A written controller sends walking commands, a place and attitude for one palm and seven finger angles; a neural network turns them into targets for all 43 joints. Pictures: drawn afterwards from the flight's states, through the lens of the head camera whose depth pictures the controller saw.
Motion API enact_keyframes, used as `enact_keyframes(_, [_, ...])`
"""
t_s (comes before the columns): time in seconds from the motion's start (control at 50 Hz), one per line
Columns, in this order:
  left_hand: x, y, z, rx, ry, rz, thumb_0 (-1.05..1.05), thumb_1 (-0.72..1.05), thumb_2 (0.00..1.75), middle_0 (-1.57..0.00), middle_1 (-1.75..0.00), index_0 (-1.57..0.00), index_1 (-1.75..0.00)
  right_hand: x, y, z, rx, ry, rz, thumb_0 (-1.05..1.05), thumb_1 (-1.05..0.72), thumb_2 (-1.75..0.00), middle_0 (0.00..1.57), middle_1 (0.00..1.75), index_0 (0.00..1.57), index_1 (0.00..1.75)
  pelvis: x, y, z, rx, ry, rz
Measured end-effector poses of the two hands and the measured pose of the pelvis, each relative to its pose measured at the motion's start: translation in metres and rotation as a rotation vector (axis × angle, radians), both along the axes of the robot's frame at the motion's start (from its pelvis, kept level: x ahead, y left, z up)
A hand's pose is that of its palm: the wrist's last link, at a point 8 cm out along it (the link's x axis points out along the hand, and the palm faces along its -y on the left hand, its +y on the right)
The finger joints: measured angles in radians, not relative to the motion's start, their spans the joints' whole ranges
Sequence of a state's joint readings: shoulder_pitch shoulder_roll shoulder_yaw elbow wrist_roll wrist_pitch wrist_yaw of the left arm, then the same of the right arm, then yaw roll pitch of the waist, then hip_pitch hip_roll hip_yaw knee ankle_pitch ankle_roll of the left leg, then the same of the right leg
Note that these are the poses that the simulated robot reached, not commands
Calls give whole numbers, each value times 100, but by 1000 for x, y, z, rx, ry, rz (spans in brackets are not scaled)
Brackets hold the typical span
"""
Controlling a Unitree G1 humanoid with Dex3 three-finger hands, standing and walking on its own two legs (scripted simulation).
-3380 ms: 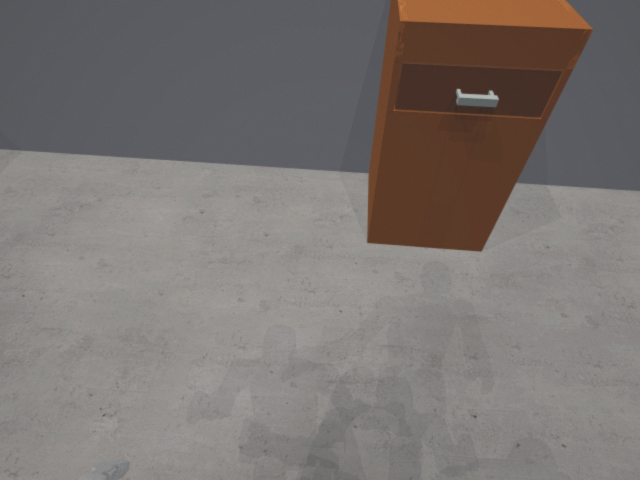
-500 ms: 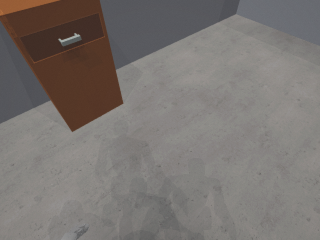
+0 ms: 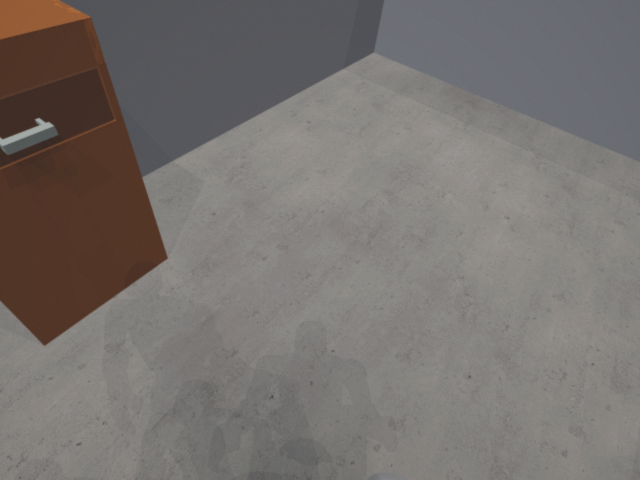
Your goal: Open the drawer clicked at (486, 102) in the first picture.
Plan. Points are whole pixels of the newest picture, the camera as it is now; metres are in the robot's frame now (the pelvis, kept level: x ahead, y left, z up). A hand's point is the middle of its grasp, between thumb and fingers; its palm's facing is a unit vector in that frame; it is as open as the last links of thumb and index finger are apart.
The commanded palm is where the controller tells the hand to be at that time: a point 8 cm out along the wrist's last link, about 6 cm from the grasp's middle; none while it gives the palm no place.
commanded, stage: walk to a spot facing it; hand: left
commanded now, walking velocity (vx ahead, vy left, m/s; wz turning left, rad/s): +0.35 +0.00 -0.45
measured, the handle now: (24, 134) +0.74 +0.71 -0.08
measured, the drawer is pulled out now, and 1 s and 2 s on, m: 0.00 0.00 0.00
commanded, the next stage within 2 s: turn to face it in 0.84 s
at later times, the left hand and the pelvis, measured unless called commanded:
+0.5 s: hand (288, 339) +0.38 +0.07 -0.18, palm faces -0.24 -0.96 -0.16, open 7.3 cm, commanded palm none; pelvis +0.21 -0.06 -0.02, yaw -12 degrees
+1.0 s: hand (260, 322) +0.42 +0.13 -0.20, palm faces -0.20 -0.97 -0.12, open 7.3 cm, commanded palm none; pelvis +0.42 -0.04 -0.01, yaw -18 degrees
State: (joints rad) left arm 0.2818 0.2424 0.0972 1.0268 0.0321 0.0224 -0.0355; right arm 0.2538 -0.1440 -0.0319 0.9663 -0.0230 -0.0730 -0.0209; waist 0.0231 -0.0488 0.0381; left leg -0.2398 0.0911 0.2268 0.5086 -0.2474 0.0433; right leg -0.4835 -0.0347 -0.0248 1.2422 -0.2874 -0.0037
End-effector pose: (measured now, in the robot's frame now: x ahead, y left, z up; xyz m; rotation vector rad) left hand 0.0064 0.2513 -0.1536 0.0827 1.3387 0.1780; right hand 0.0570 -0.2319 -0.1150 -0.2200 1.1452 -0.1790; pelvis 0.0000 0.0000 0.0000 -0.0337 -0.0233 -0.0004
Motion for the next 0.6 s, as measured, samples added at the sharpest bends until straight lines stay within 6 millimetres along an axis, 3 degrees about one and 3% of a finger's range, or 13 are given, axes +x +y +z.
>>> enact_keyframes(0.08, [69,5,13,7,-81,-56,0,92,89,-20,-30,-20,-30,-27,5,-2,11,107,-99,0,-93,-90,20,30,20,30,28,8,6,8,9,-39])
enact_keyframes(0.18, [149,-8,18,-4,-128,-146,0,92,89,-20,-30,-20,-30,-56,16,-7,47,237,-213,0,-92,-90,20,30,20,30,64,9,7,21,12,-86])
enact_keyframes(0.28, [230,-41,17,-24,-151,-255,0,92,89,-20,-30,-20,-30,-73,29,-11,99,361,-316,0,-91,-90,20,30,20,30,105,-2,2,30,15,-132])
enact_keyframes(0.38, [317,-90,11,-39,-196,-361,0,91,89,-20,-30,-20,-30,-71,35,-19,162,483,-402,0,-91,-90,20,30,20,30,154,-25,-10,30,27,-175])
enact_keyframes(0.44, [361,-116,2,-34,-260,-386,0,91,89,-20,-30,-20,-30,-54,26,-30,200,535,-433,0,-90,-90,20,30,20,30,186,-47,-25,35,27,-195])
enact_keyframes(0.48, [374,-125,0,-29,-274,-376,0,91,89,-20,-30,-20,-30,-27,12,-37,203,523,-434,0,-90,-90,20,30,20,30,201,-57,-26,33,18,-207])
enact_keyframes(0.56, [372,-125,6,-6,-199,-349,0,91,89,-20,-30,-20,-30,62,-29,-39,156,348,-401,0,-90,-90,20,30,20,30,232,-68,-14,30,10,-235])
enact_keyframes(0.6, [374,-114,13,35,-179,-319,-2,94,89,-21,-30,-21,-30,113,-48,-36,131,239,-374,0,-91,-90,20,30,20,30,247,-72,-8,27,16,-245])
